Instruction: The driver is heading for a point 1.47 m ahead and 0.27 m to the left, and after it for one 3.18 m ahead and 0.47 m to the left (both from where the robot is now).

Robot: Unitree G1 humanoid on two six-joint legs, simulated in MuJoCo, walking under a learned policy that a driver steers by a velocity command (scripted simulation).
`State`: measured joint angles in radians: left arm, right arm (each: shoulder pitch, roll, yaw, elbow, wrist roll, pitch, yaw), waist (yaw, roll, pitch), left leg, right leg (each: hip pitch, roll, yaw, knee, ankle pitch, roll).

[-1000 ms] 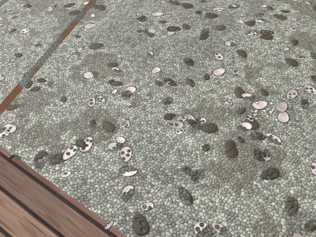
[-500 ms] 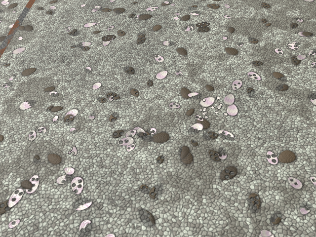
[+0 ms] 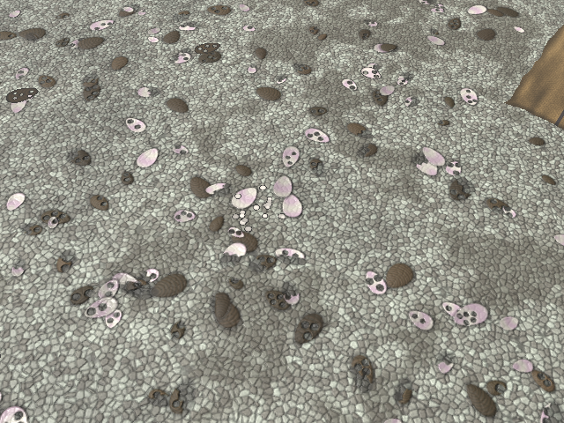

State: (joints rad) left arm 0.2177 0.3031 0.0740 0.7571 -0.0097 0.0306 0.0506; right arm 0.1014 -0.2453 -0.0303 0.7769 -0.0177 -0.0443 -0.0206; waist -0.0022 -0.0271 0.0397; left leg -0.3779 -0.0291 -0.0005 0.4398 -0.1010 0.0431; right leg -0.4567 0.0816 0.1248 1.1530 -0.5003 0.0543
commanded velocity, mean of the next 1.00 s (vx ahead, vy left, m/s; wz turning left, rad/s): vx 0.06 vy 0.00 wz -0.07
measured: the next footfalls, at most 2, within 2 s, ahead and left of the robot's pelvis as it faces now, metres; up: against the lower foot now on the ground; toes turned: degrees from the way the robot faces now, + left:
right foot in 0.20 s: +0.05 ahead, -0.14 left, +0.00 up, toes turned +1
right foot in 1.02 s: +0.17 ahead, -0.14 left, +0.00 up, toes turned +0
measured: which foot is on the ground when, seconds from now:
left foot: down 0.00-1.00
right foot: up 0.00-0.18, down 0.20-0.70, up 0.72-1.00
